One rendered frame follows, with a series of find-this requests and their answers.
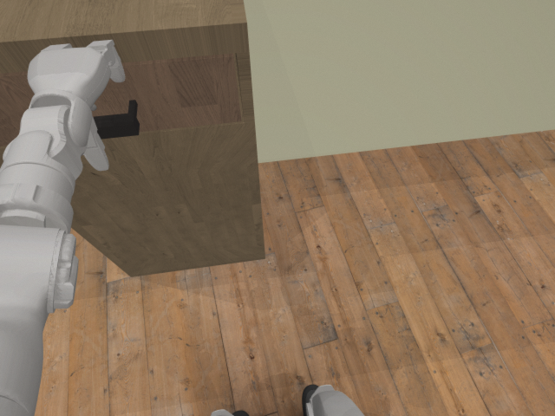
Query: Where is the left robot forearm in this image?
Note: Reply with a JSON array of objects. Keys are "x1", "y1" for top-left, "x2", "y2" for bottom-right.
[{"x1": 0, "y1": 89, "x2": 92, "y2": 234}]

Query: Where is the cabinet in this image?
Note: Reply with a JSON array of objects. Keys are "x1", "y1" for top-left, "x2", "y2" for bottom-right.
[{"x1": 0, "y1": 0, "x2": 265, "y2": 277}]

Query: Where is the handle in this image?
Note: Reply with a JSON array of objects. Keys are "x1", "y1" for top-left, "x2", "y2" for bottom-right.
[{"x1": 94, "y1": 100, "x2": 140, "y2": 139}]

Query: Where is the robot left upper arm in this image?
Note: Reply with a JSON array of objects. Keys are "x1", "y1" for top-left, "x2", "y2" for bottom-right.
[{"x1": 0, "y1": 224, "x2": 79, "y2": 416}]

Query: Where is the drawer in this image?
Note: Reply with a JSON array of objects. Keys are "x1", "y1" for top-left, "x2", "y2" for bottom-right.
[{"x1": 0, "y1": 54, "x2": 242, "y2": 146}]

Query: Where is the robot left hand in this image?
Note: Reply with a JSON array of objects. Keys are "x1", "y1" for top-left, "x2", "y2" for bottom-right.
[{"x1": 28, "y1": 40, "x2": 125, "y2": 171}]

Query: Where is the robot right thigh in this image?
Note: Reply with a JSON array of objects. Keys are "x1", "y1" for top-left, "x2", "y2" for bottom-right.
[{"x1": 306, "y1": 391, "x2": 364, "y2": 416}]

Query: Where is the robot right shin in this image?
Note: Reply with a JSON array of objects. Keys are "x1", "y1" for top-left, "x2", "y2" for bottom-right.
[{"x1": 311, "y1": 385, "x2": 335, "y2": 399}]

